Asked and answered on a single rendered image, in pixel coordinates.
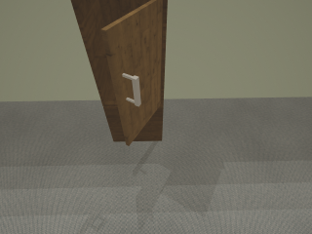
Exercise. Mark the handle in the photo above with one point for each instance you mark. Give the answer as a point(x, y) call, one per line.
point(136, 89)

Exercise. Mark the cupboard door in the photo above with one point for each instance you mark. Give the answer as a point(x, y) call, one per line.
point(133, 45)

